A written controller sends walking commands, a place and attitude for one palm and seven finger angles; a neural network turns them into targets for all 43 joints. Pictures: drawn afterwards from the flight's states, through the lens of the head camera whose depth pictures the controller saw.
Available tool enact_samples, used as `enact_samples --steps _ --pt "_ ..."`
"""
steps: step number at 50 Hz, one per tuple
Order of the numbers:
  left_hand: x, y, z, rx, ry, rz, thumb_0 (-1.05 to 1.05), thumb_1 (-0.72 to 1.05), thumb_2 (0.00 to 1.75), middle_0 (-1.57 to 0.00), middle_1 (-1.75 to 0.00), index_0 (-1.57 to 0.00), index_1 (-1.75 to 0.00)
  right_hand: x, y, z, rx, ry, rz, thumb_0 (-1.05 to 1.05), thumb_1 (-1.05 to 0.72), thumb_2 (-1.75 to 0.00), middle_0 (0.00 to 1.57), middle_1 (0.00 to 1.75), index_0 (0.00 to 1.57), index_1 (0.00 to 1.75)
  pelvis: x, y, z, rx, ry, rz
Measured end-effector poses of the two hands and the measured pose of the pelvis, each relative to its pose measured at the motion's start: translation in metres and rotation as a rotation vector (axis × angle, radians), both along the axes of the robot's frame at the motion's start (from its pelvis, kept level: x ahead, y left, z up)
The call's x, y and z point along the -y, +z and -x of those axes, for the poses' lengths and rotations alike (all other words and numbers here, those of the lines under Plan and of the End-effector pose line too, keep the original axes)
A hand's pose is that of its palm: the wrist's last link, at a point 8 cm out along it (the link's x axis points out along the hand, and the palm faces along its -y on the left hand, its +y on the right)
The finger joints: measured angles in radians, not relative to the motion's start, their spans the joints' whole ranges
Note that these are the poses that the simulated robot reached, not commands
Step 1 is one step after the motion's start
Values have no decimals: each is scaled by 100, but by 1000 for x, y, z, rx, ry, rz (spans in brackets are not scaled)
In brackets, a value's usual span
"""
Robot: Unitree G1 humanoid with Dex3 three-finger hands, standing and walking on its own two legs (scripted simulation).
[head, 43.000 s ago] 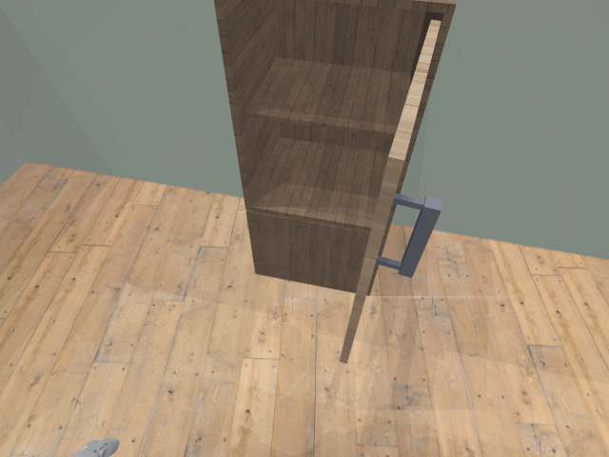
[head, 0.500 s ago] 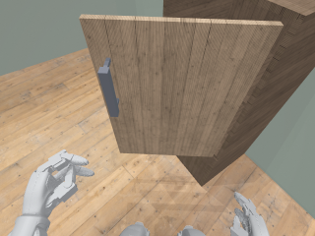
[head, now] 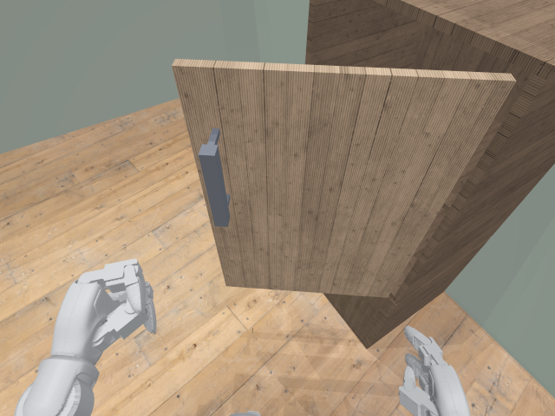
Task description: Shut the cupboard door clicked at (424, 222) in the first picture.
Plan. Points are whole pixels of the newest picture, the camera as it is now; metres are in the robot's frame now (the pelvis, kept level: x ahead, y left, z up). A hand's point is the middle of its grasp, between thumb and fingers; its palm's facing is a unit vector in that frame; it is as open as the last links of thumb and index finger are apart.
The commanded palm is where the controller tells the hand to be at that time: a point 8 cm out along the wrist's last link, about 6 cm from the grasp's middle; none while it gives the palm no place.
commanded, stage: raise the hand and make a fist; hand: left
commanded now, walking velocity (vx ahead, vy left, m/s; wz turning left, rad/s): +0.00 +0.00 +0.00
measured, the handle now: (218, 180) +0.43 +0.14 +0.10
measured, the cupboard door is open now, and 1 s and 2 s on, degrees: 53 53 53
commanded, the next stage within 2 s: bring the fist close to the handle in 0.56 s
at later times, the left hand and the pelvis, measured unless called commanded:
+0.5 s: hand (169, 299) +0.23 +0.15 +0.11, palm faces +0.03 -1.00 -0.05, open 3.1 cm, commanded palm +0.20 +0.21 +0.11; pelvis +0.00 -0.03 +0.01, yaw +0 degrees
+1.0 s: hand (196, 271) +0.27 +0.13 +0.11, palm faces -0.01 -1.00 -0.03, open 3.1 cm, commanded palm +0.25 +0.18 +0.11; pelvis +0.00 -0.03 +0.01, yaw +0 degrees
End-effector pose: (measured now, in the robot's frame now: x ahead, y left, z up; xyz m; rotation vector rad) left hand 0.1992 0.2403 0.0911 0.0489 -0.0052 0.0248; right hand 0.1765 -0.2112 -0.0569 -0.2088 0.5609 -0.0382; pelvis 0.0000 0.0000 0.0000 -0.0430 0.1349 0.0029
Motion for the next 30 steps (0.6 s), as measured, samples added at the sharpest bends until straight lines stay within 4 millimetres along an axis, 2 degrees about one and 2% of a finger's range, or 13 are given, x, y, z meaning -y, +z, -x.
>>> enact_samples --steps 12,22,30 --pt "13 20 -15 10 -4 -2 2 90 90 -130 -150 -129 -150 27 1 13 -32 -42 6 2 -90 -90 21 30 20 30 16 10 -4 34 -4 -16" --pt "30 18 -12 -4 2 2 2 90 90 -130 -150 -130 -150 49 2 17 -30 -59 10 2 -91 -90 20 30 20 30 30 12 -3 41 -10 -30" --pt "39 18 -9 7 3 -2 2 90 90 -130 -150 -130 -150 55 2 15 -24 -56 4 2 -91 -90 20 30 20 30 37 12 -1 44 -9 -34"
